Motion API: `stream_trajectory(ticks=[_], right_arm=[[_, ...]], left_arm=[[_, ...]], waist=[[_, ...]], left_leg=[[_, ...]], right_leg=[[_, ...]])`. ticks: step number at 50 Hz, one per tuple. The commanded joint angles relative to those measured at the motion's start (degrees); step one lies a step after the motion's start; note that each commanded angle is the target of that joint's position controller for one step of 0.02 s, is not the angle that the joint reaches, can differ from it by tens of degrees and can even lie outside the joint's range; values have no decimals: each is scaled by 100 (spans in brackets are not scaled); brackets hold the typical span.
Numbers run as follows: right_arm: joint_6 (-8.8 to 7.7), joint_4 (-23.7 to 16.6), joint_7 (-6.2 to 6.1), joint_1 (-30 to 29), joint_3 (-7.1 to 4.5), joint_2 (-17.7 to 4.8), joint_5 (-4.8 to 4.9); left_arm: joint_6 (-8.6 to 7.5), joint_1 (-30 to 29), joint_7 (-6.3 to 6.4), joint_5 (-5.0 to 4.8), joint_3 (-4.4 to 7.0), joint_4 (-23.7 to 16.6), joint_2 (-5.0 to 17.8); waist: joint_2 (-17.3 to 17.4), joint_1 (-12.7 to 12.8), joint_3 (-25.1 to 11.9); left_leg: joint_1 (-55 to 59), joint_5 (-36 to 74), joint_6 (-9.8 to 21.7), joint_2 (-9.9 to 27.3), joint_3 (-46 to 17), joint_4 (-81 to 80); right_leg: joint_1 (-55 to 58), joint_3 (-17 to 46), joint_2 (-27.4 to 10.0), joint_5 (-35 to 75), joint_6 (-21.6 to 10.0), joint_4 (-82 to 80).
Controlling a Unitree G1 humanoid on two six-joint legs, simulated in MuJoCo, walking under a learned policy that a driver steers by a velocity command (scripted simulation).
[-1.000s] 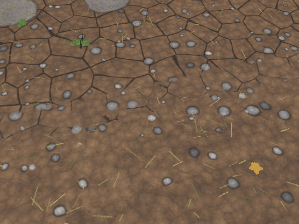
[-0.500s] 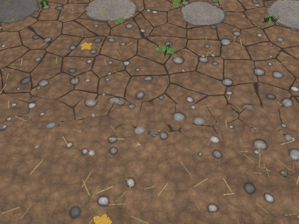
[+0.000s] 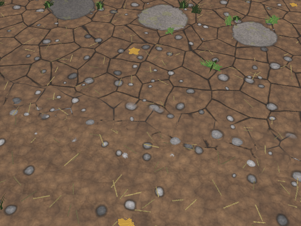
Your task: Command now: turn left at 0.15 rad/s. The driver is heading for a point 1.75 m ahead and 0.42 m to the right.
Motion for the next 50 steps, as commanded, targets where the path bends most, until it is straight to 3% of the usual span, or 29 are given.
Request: stream_trajectory(ticks=[1, 2, 3, 4, 7, 15, 16, 18, 19, 21, 22, 24, 26, 27, 28, 29, 30, 31, 32, 33, 35, 39, 42, 45, 47, 48, 49, 50], right_arm=[[-139, -211, 4, 144, -98, -514, -69], [-203, -165, 46, 501, -124, -514, -111], [-210, -108, 39, 382, -117, -547, -145], [-189, -106, 35, 131, -151, -650, -138], [-88, -122, 6, -20, -174, -600, -73], [-124, 100, -19, 164, -179, -427, -50], [-119, 155, -31, 253, -171, -387, -53], [-128, 198, -53, 344, -201, -447, -8], [-175, 161, -52, 323, -206, -443, 18], [-349, 66, -15, 194, -191, -313, 108], [-435, 21, 5, 67, -195, -336, 131], [-555, 50, 74, 178, -211, -338, 149], [-629, 360, 151, 848, -248, -323, 134], [-637, 539, 159, 1293, -315, -461, 102], [-663, 636, 130, 1873, -426, -879, 78], [-710, 621, 191, 2219, -531, -1342, 61], [-764, 578, 181, 2057, -415, -1019, 17], [-798, 516, 161, 1879, -340, -800, 25], [-797, 473, 149, 1745, -321, -761, 22], [-767, 465, 146, 1609, -277, -704, 23], [-690, 485, 130, 1593, -187, -509, 9], [-598, 601, 28, 1741, -187, -685, 58], [-590, 730, -8, 1944, -216, -902, 70], [-592, 847, 4, 1927, -244, -970, 149], [-560, 873, 0, 1822, -285, -1067, 138], [-529, 870, -7, 1761, -313, -1142, 119], [-483, 852, -21, 1705, -298, -1112, 87], [-474, 733, -47, 1691, -232, -971, -5]], left_arm=[[-167, 167, -21, 150, 120, -383, 680], [-161, -61, -20, 159, 182, -375, 1014], [-166, -214, -52, 132, 111, -390, 654], [-182, -315, -77, 122, 51, -420, 447], [-264, -166, -64, 119, 41, -395, 515], [-233, 3, -14, 94, -33, -408, 407], [-223, 74, -15, 100, -44, -377, 378], [-184, 184, 5, 39, 5, -341, 539], [-182, 310, 26, -1, 23, -310, 614], [-232, 634, 46, -41, 76, -193, 819], [-255, 687, 49, -62, 99, -155, 888], [-277, 545, 26, -84, 97, -164, 889], [-234, 106, -31, -151, 62, -268, 784], [-249, -1, -44, -123, 4, -311, 574], [-313, -195, -57, -100, -115, -494, 176], [-429, -290, -28, -165, -81, -728, 326], [-500, -214, -31, -249, 24, -691, 633], [-543, -62, -73, -266, 29, -597, 630], [-575, -33, -99, -206, 14, -531, 550], [-593, -127, -135, -141, 21, -528, 528], [-579, -189, -247, -104, 5, -522, 412], [-564, -844, -345, -67, -141, -722, 97], [-599, -1318, -402, -120, -164, -860, 142], [-616, -1429, -439, -157, -104, -944, 354], [-623, -1165, -431, -130, -23, -904, 540], [-606, -739, -393, -109, 51, -806, 675], [-571, 131, -329, -108, 169, -560, 864], [-528, 1193, -249, -76, 248, -339, 1102]], waist=[[146, 30, -638], [-677, -408, -610], [-854, -295, -665], [-741, -174, -484], [-495, -37, -278], [42, 35, -222], [47, 36, -329], [-134, 68, -74], [-310, 102, 167], [-800, 141, 493], [-822, 177, 680], [-829, 57, 640], [-779, -335, 401], [-560, -501, 202], [553, -645, 50], [1695, -745, 28], [1163, -600, 206], [763, -459, 304], [467, -395, 238], [352, -344, 313], [510, -284, 260], [434, -447, 380], [580, -570, 519], [628, -416, 612], [682, -163, 345], [761, 100, -16], [704, 559, -576], [430, 986, -1337]], left_leg=[[-109, 732, 310, 1030, -1126, -392], [-221, 8, 45, 511, -517, -278], [244, -155, -179, 464, -289, -319], [307, 6, -237, 464, -278, -319], [212, 452, -106, 516, -389, -279], [216, 674, -152, 568, -455, -324], [261, 224, -150, 507, -385, -322], [-152, -1329, -83, 273, -97, -54], [-514, -1714, -63, 227, 50, 186], [-1096, -1293, -99, 246, 515, 1000], [-1184, -1116, -85, 431, 504, 1174], [-886, -1203, 44, 574, 514, 937], [751, -452, 158, 383, 745, -98], [1482, -201, 169, 476, 466, -198], [2076, -1251, 582, 1363, -1180, -979], [2467, -1555, 1394, 2453, -3347, -1823], [2492, -1434, 1611, 2685, -3564, -1840], [2560, -1239, 1461, 2511, -3010, -1748], [2570, -1049, 1266, 2329, -2507, -1776], [2467, -488, 1113, 2190, -2101, -1846], [2156, 657, 921, 1856, -1296, -1997], [1646, 1606, 829, 1535, -351, -2154], [1246, 1392, 801, 1559, -149, -2313], [1594, 1730, 700, 1854, -156, -2177], [1958, 3104, 552, 1917, -49, -1669], [2037, 4183, 471, 1856, 60, -1094], [1800, 4864, 332, 1633, 263, -53], [618, 3697, 161, 1438, 309, 1487]], right_leg=[[1314, 518, -601, 2080, -317, -1075], [1182, 760, -896, 2371, -691, -791], [660, 830, -885, 1467, -920, -953], [515, 691, -670, 831, -798, -987], [425, 436, -415, 577, -517, -884], [496, 311, -258, 579, -524, -708], [527, 285, -211, 76, -544, -761], [395, 491, -231, -1610, -769, -952], [322, 887, -463, -2362, -975, -1208], [455, 2126, -1330, -3210, -1501, -1927], [316, 2530, -1617, -3138, -1689, -2088], [212, 2298, -1571, -2557, -1632, -2056], [-544, 1338, -983, -1847, -1267, -1694], [-920, 885, -652, -1350, -1038, -1080], [-1685, 8, 55, -864, -604, 560], [-2640, -132, 431, -1432, -413, 2125], [-3246, 278, 196, -1764, -471, 3084], [-3499, 383, -17, -1292, -586, 3417], [-3591, 304, -188, -770, -661, 3414], [-3597, 267, -333, -360, -665, 3240], [-3207, 47, -433, 166, -553, 2851], [-2667, -342, -287, 1068, -265, 1325], [-1921, -490, -70, 1704, -238, 326], [-1761, -319, -49, 1699, -472, -92], [-1315, -377, 96, 1413, -689, -211], [-700, -515, 264, 1272, -824, -211], [455, -644, 404, 1293, -997, -270], [2285, 126, -309, 1244, -1276, 23]])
